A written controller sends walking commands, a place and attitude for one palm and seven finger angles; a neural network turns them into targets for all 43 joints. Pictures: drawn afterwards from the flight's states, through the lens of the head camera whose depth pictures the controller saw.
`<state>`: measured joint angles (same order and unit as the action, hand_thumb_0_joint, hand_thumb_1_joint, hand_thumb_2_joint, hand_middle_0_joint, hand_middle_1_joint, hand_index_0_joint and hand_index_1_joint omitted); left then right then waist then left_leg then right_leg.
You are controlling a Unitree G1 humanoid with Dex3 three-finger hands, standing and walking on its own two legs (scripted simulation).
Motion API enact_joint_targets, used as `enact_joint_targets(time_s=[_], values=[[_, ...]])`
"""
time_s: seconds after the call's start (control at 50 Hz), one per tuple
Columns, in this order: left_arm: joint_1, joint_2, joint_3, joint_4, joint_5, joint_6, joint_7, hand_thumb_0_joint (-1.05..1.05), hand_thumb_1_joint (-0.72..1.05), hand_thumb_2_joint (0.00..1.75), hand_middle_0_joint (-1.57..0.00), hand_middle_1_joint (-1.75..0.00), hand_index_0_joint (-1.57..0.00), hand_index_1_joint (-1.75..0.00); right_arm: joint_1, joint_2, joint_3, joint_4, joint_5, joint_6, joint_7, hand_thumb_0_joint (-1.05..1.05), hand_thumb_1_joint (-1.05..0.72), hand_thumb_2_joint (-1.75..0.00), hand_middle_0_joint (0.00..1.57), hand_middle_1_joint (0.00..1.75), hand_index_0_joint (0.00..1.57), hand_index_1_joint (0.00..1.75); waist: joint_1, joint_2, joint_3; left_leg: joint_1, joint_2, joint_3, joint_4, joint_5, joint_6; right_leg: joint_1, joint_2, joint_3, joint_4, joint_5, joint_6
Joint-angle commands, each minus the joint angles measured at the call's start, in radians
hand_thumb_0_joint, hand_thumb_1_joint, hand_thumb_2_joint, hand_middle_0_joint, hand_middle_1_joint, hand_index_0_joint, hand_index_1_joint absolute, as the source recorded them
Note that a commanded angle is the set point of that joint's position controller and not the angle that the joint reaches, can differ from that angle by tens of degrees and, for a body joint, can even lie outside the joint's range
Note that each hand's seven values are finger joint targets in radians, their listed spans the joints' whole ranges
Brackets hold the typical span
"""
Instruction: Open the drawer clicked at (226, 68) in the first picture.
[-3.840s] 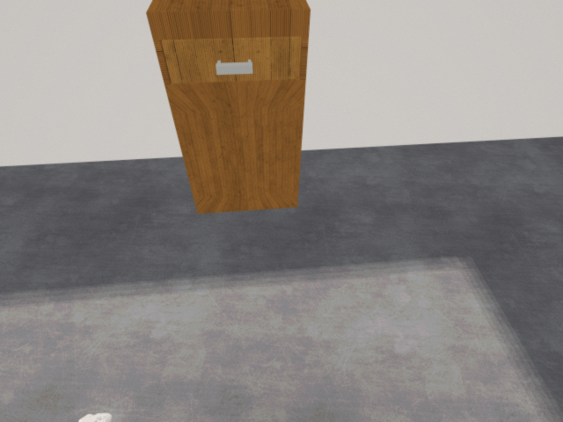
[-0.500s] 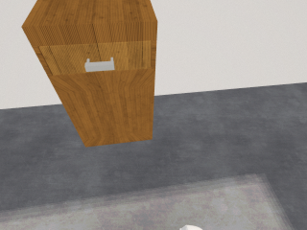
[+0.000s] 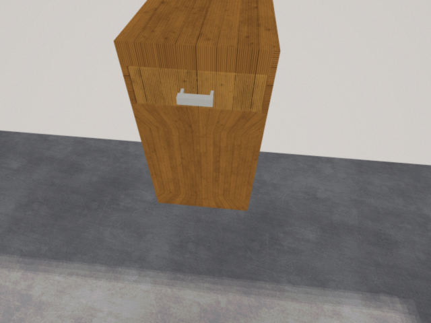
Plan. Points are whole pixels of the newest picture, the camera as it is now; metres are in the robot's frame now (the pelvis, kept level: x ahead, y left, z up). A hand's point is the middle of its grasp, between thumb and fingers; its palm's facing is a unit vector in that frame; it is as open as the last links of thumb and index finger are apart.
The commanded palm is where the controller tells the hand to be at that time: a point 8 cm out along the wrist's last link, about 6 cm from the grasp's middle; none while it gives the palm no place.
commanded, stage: take the last steps up to it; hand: left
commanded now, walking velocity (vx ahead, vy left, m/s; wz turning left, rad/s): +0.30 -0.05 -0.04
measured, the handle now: (196, 96) +0.78 +0.16 -0.03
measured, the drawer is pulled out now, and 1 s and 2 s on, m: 0.00 0.00 0.00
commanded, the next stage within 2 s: come to a stop and stand still in 0.66 s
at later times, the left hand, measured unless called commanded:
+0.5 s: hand (158, 285) +0.23 +0.16 -0.18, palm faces -0.06 -0.97 -0.22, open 7.4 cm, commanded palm none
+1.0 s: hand (170, 281) +0.24 +0.14 -0.19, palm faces +0.03 -0.99 -0.14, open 7.3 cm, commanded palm none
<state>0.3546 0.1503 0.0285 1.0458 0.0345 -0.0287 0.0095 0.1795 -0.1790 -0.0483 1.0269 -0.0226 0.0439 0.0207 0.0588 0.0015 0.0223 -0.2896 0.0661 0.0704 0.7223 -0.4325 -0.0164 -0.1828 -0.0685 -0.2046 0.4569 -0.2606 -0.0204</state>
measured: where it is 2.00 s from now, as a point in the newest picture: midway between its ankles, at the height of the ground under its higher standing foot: outside the picture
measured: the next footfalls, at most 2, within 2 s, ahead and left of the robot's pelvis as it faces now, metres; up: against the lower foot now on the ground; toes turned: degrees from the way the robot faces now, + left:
left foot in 0.06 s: +0.03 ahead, +0.13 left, +0.00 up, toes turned +6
right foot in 0.48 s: +0.23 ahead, -0.14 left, +0.00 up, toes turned -11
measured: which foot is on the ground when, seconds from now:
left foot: up 0.00-0.04, down 0.06-0.50, up 0.52-0.84, down 0.86-1.00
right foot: down 0.00-0.06, up 0.08-0.46, down 0.48-0.92, up 0.94-1.00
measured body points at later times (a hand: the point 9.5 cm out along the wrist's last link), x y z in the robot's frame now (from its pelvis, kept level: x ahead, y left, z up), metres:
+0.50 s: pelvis +0.12 -0.03 -0.02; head +0.15 -0.04 +0.43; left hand +0.23 +0.22 -0.16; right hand -0.01 -0.22 -0.17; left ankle -0.01 +0.13 -0.73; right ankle +0.20 -0.14 -0.75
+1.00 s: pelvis +0.25 -0.03 +0.00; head +0.27 +0.00 +0.44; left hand +0.24 +0.19 -0.18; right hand +0.33 -0.25 -0.14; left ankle +0.29 +0.07 -0.74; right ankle +0.19 -0.14 -0.73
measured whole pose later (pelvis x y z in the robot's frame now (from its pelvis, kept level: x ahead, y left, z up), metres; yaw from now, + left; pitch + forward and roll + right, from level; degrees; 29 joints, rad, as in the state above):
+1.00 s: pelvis +0.25 -0.03 +0.00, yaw -3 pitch -1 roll -1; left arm 0.28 0.16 0.02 1.11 0.01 0.02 0.03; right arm 0.13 -0.13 -0.01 1.05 -0.01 -0.01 -0.04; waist 0.05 -0.05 0.06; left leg -0.28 0.05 0.15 0.51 -0.22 0.04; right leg -0.19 -0.04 -0.09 0.64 -0.43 0.01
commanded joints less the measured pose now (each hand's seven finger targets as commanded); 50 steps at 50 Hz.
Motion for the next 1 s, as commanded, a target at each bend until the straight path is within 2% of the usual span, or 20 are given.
enact_joint_targets(time_s=[0.0, 0.02, 0.04, 0.06, 0.1, 0.18, 0.34, 0.38, 0.42, 0.44, 0.46, 0.48, 0.52, 0.54, 0.6, 0.74, 0.8, 0.84, 0.88, 0.98], values=[[0.018, 0.153, 0.036, 0.006, -0.017, 0.001, 0.002, 0.0, 0.9, 0.9, -0.2, -0.3, -0.2, -0.3, 0.111, -0.046, -0.002, -0.008, 0.002, -0.06, -0.016, 0.0, -0.9, -0.9, 0.2, 0.3, 0.2, 0.3, -0.075, -0.061, 0.023, 0.236, -0.016, 0.065, -0.314, 0.116, 0.019, -0.161, -0.153, 0.193, -0.158, -0.276, -0.051], [0.001, 0.11, 0.027, -0.003, -0.021, 0.003, -0.005, 0.0, 0.9, 0.9, -0.2, -0.3, -0.2, -0.3, 0.183, -0.098, -0.014, 0.018, -0.001, -0.067, -0.026, 0.0, -0.9, -0.9, 0.2, 0.3, 0.2, 0.3, -0.109, 0.118, 0.022, 0.345, 0.101, -0.096, -0.392, 0.011, 0.053, -0.295, -0.086, 0.132, -0.012, -0.278, -0.007], [-0.039, 0.064, 0.017, -0.034, -0.019, 0.002, -0.013, 0.0, 0.9, 0.9, -0.2, -0.3, -0.2, -0.3, 0.267, -0.182, -0.034, 0.03, -0.006, -0.067, -0.033, 0.0, -0.9, -0.9, 0.2, 0.3, 0.2, 0.3, -0.146, 0.29, 0.041, 0.366, 0.291, -0.351, -0.522, -0.155, 0.13, -0.425, -0.002, 0.026, 0.228, -0.247, 0.031], [-0.118, 0.072, 0.019, -0.069, -0.006, 0.006, -0.014, 0.0, 0.9, 0.9, -0.2, -0.3, -0.2, -0.3, 0.297, -0.204, -0.042, 0.039, -0.011, -0.066, -0.04, 0.0, -0.9, -0.9, 0.2, 0.3, 0.2, 0.3, -0.173, 0.288, 0.111, 0.306, 0.364, -0.455, -0.604, -0.213, 0.19, -0.505, 0.004, 0.066, 0.401, -0.292, 0.029], [-0.151, 0.085, 0.035, -0.058, -0.002, 0.012, -0.025, 0.0, 0.9, 0.9, -0.2, -0.3, -0.2, -0.3, 0.235, -0.144, -0.027, 0.03, -0.008, -0.075, -0.051, 0.0, -0.9, -0.9, 0.2, 0.3, 0.2, 0.3, -0.134, 0.18, 0.197, 0.192, 0.335, -0.377, -0.619, -0.132, 0.195, -0.529, -0.054, 0.162, 0.572, -0.179, 0.023], [-0.051, 0.059, 0.031, 0.001, -0.006, 0.018, -0.039, 0.0, 0.9, 0.9, -0.2, -0.3, -0.2, -0.3, 0.176, -0.112, -0.011, 0.019, 0.001, -0.104, -0.054, 0.0, -0.9, -0.9, 0.2, 0.3, 0.2, 0.3, -0.06, 0.127, 0.114, 0.198, 0.226, -0.134, -0.585, 0.198, 0.157, -0.43, -0.06, 0.145, 0.559, -0.012, 0.05], [-0.233, 0.057, 0.029, -0.055, -0.015, 0.016, -0.04, 0.0, 0.9, 0.9, -0.2, -0.3, -0.2, -0.3, 0.288, -0.114, -0.02, 0.081, -0.011, -0.103, -0.052, 0.0, -0.9, -0.9, 0.2, 0.3, 0.2, 0.3, -0.104, 0.135, 0.14, 0.233, 0.235, -0.054, -0.514, 0.429, 0.158, -0.355, -0.034, 0.084, 0.259, 0.011, 0.038], [-0.225, 0.06, 0.034, -0.054, -0.014, 0.01, -0.04, 0.0, 0.9, 0.9, -0.2, -0.3, -0.2, -0.3, 0.274, -0.126, -0.023, 0.085, -0.014, -0.099, -0.052, 0.0, -0.9, -0.9, 0.2, 0.3, 0.2, 0.3, -0.089, 0.138, 0.134, 0.207, 0.239, -0.047, -0.467, 0.445, 0.147, -0.263, -0.008, 0.066, 0.194, 0.009, 0.021], [-0.096, 0.089, 0.045, -0.012, -0.012, -0.002, -0.037, 0.0, 0.9, 0.9, -0.2, -0.3, -0.2, -0.3, 0.26, -0.125, -0.021, 0.088, -0.008, -0.094, -0.05, 0.0, -0.9, -0.9, 0.2, 0.3, 0.2, 0.3, -0.024, 0.095, 0.062, 0.151, 0.193, 0.002, -0.294, 0.535, 0.11, -0.029, 0.045, 0.027, 0.085, 0.062, 0.001], [0.038, 0.139, 0.058, 0.027, -0.009, -0.015, -0.03, 0.0, 0.9, 0.9, -0.2, -0.3, -0.2, -0.3, 0.257, -0.11, -0.019, 0.089, 0.0, -0.098, -0.043, 0.0, -0.9, -0.9, 0.2, 0.3, 0.2, 0.3, 0.041, 0.021, -0.021, 0.057, 0.144, 0.041, -0.103, 0.524, 0.077, 0.185, 0.007, 0.092, 0.038, 0.09, -0.023], [0.176, 0.25, 0.084, 0.064, -0.003, -0.029, -0.015, 0.0, 0.9, 0.9, -0.2, -0.3, -0.2, -0.3, 0.288, -0.044, -0.007, 0.068, 0.014, -0.104, -0.035, 0.0, -0.9, -0.9, 0.2, 0.3, 0.2, 0.3, 0.084, -0.237, -0.156, -0.156, 0.035, 0.116, 0.213, 0.194, 0.032, 0.412, -0.252, 0.407, -0.035, 0.125, -0.105], [0.24, 0.301, 0.085, 0.075, -0.023, -0.027, -0.009, 0.0, 0.9, 0.9, -0.2, -0.3, -0.2, -0.3, 0.239, -0.043, -0.002, 0.026, 0.02, -0.1, -0.039, 0.0, -0.9, -0.9, 0.2, 0.3, 0.2, 0.3, 0.084, -0.249, -0.184, -0.269, -0.032, 0.033, 0.466, -0.184, 0.029, 0.417, -0.388, 0.629, -0.144, 0.254, -0.193], [0.058, 0.237, 0.069, 0.03, -0.023, -0.022, 0.001, 0.0, 0.9, 0.9, -0.2, -0.3, -0.2, -0.3, 0.166, -0.044, -0.016, 0.019, 0.015, -0.089, -0.036, 0.0, -0.9, -0.9, 0.2, 0.3, 0.2, 0.3, 0.034, -0.171, -0.069, -0.319, 0.043, -0.068, 0.612, -0.064, 0.037, 0.188, -0.357, 0.571, -0.206, 0.031, -0.199], [-0.038, 0.183, 0.055, 0.0, -0.023, -0.018, 0.009, 0.0, 0.9, 0.9, -0.2, -0.3, -0.2, -0.3, 0.158, -0.035, -0.02, 0.025, 0.007, -0.08, -0.032, 0.0, -0.9, -0.9, 0.2, 0.3, 0.2, 0.3, -0.012, -0.072, 0.005, -0.283, 0.079, -0.081, 0.573, 0.018, 0.042, 0.05, -0.31, 0.461, -0.23, -0.048, -0.176], [-0.128, 0.107, 0.027, -0.022, -0.012, -0.028, 0.011, 0.0, 0.9, 0.9, -0.2, -0.3, -0.2, -0.3, 0.232, 0.003, -0.008, 0.05, -0.004, -0.051, -0.026, 0.0, -0.9, -0.9, 0.2, 0.3, 0.2, 0.3, -0.095, -0.121, 0.051, -0.157, 0.083, -0.033, 0.396, 0.095, 0.013, -0.149, -0.224, 0.246, -0.275, 0.056, -0.122], [-0.06, 0.138, 0.035, -0.001, -0.008, -0.026, 0.006, 0.0, 0.9, 0.9, -0.2, -0.3, -0.2, -0.3, 0.12, 0.013, 0.0, -0.001, 0.0, -0.066, -0.014, 0.0, -0.9, -0.9, 0.2, 0.3, 0.2, 0.3, -0.061, -0.124, 0.034, -0.095, 0.037, 0.025, 0.014, 0.116, 0.009, -0.049, -0.201, 0.226, -0.24, 0.109, -0.154], [-0.088, 0.101, 0.018, 0.006, -0.024, -0.01, 0.013, 0.0, 0.9, 0.9, -0.2, -0.3, -0.2, -0.3, 0.147, 0.001, 0.023, 0.032, 0.004, -0.076, -0.031, 0.0, -0.9, -0.9, 0.2, 0.3, 0.2, 0.3, -0.088, -0.058, 0.014, 0.119, 0.023, 0.012, -0.258, 0.361, -0.006, -0.073, -0.119, 0.148, -0.098, 0.264, -0.08], [-0.013, 0.055, 0.001, 0.017, -0.027, 0.007, 0.022, 0.0, 0.9, 0.9, -0.2, -0.3, -0.2, -0.3, 0.161, -0.096, 0.018, 0.035, 0.005, -0.086, -0.043, 0.0, -0.9, -0.9, 0.2, 0.3, 0.2, 0.3, -0.057, 0.152, -0.03, 0.205, 0.181, -0.138, -0.306, 0.784, 0.057, -0.08, -0.033, 0.123, -0.002, 0.07, 0.005], [0.02, 0.062, -0.005, 0.04, -0.03, 0.027, 0.031, 0.0, 0.9, 0.9, -0.2, -0.3, -0.2, -0.3, 0.095, -0.119, 0.018, 0.032, 0.015, -0.072, -0.062, 0.0, -0.9, -0.9, 0.2, 0.3, 0.2, 0.3, -0.044, 0.255, -0.015, 0.151, 0.239, -0.188, -0.368, 0.912, 0.127, -0.028, -0.007, 0.1, 0.045, -0.077, 0.041], [-0.023, 0.115, 0.023, -0.009, -0.021, 0.062, 0.028, 0.0, 0.9, 0.9, -0.2, -0.3, -0.2, -0.3, 0.094, -0.185, -0.029, 0.006, 0.011, -0.038, -0.088, 0.0, -0.9, -0.9, 0.2, 0.3, 0.2, 0.3, -0.083, 0.165, -0.084, 0.312, 0.329, -0.181, -0.335, 1.211, 0.226, -0.219, 0.008, 0.187, 0.437, -0.307, 0.041]])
